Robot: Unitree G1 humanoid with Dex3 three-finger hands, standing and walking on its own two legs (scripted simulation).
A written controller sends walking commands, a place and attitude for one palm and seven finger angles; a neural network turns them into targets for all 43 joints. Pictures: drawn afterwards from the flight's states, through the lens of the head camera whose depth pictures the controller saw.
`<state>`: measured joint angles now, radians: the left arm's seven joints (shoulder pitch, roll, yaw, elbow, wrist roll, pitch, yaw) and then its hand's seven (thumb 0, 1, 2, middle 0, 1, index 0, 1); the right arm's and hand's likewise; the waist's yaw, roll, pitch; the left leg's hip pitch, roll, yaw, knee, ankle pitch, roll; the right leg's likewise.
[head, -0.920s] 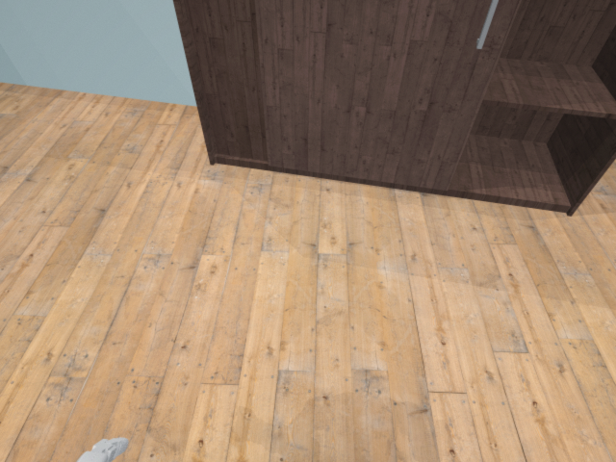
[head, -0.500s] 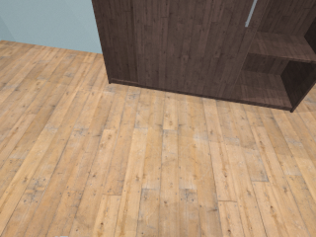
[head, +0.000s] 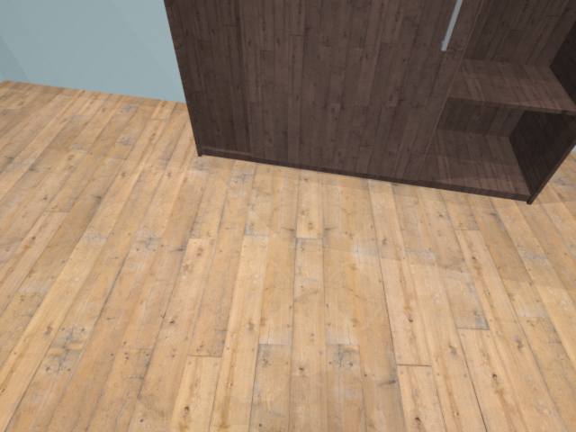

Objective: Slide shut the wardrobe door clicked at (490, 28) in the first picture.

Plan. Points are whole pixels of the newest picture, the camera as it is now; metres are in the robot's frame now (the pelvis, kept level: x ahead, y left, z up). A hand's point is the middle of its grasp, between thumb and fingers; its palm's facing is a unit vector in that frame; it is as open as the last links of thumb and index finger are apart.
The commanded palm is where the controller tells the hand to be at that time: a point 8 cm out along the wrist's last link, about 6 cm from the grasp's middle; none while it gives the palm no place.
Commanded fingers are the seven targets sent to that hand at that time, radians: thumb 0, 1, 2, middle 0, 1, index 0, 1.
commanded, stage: look at it before walking up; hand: left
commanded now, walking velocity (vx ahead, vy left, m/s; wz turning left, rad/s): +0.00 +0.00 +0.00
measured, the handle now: (455, 9) +1.44 -0.51 +0.08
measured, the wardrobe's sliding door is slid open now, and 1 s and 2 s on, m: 0.57 0.57 0.57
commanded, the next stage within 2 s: walk to a spot facing it in 0.82 s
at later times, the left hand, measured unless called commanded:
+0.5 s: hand out of the picture +0.08 +0.24 -0.16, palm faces -0.04 -0.94 -0.33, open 7.4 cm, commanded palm none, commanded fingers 0.00 0.90 0.90 -0.20 -0.30 -0.20 -0.30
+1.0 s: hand out of the picture +0.09 +0.25 -0.15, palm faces -0.03 -0.94 -0.34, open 7.4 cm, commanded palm none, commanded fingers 0.00 0.90 0.90 -0.20 -0.30 -0.20 -0.30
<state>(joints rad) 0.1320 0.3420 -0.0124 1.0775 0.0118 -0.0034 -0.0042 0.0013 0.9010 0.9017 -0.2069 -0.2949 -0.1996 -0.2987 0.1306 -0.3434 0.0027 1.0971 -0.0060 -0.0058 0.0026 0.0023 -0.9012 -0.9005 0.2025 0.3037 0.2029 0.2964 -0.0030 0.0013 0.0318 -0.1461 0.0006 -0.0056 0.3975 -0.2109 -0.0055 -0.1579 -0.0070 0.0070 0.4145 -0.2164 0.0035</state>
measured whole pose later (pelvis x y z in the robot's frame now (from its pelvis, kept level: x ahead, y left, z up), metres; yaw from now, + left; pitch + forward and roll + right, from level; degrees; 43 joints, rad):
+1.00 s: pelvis +0.01 +0.00 +0.00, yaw +0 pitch -2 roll +0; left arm 0.13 0.34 -0.01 1.08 0.01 0.00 0.00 0.00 0.90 0.90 -0.21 -0.29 -0.20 -0.30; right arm 0.11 -0.34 0.00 1.10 0.00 -0.01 0.00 0.00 -0.90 -0.90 0.20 0.30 0.20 0.30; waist 0.01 0.00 0.04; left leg -0.13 0.01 0.00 0.36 -0.20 -0.01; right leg -0.14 0.00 0.01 0.38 -0.21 0.00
